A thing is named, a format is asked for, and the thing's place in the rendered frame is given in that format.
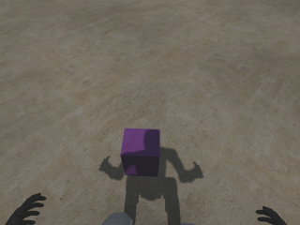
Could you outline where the robot left thigh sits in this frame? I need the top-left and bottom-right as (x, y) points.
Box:
(101, 212), (133, 225)

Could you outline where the right robot hand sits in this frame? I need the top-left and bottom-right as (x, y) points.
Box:
(255, 206), (287, 225)

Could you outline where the left robot hand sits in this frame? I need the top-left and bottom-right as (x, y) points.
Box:
(5, 193), (47, 225)

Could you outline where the carton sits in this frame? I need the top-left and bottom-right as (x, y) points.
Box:
(120, 127), (160, 177)

